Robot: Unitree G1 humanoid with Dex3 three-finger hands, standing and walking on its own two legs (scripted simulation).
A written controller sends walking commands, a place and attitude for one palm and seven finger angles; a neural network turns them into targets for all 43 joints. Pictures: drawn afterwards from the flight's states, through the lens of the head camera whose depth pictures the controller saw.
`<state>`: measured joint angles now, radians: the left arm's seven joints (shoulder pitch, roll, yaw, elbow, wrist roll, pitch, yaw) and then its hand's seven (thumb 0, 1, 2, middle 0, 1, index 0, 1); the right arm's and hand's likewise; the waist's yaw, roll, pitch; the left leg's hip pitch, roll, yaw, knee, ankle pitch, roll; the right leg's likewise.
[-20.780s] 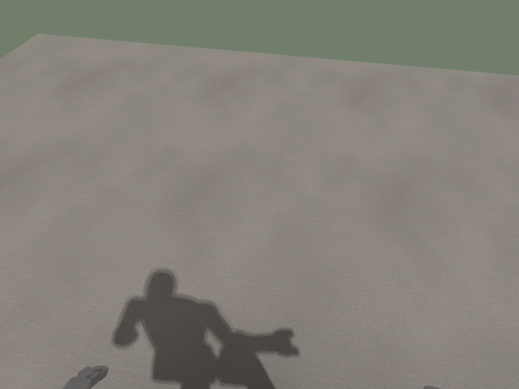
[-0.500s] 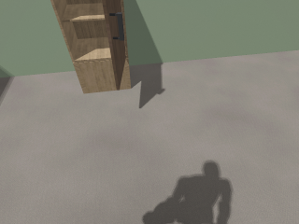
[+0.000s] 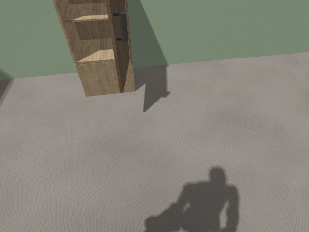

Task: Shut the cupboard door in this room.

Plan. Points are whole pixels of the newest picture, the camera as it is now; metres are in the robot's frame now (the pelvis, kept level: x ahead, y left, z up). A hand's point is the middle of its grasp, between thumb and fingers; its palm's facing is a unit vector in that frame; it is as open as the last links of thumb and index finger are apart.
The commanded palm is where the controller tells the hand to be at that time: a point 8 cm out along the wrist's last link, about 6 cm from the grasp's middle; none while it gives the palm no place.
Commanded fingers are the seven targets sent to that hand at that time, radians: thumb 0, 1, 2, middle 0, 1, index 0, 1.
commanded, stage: look at it before walking up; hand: left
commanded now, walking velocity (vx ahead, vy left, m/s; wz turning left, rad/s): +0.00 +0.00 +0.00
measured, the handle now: (120, 27) +1.05 +0.25 +0.04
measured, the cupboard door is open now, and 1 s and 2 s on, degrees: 78 78 78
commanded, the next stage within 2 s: walk around to get in front in 0.26 s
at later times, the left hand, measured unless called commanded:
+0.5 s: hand out of the picture +0.05 +0.22 -0.16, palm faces +0.00 -0.95 -0.30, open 7.4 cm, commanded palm none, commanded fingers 0.00 0.90 0.90 -0.20 -0.30 -0.20 -0.30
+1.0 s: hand out of the picture +0.06 +0.12 -0.16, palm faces -0.21 -0.94 -0.26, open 7.4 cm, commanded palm none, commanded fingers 0.00 0.90 0.90 -0.20 -0.30 -0.20 -0.30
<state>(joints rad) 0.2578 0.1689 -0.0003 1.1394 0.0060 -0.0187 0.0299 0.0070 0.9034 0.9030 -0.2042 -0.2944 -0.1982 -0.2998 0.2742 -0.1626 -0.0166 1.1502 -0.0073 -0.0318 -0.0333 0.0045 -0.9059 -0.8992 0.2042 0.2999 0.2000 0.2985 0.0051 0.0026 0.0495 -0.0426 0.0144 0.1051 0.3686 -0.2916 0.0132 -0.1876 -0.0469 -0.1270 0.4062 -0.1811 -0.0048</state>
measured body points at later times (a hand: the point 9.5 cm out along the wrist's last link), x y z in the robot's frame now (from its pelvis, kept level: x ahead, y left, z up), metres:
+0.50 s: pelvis -0.01 -0.01 +0.00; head +0.01 -0.01 +0.45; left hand +0.05 +0.27 -0.14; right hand +0.04 -0.28 -0.15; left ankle -0.05 +0.10 -0.74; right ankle +0.03 -0.11 -0.74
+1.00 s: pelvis -0.02 -0.07 +0.00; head +0.04 -0.11 +0.44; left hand +0.07 +0.16 -0.14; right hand +0.02 -0.34 -0.16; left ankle +0.00 +0.11 -0.65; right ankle +0.01 -0.13 -0.74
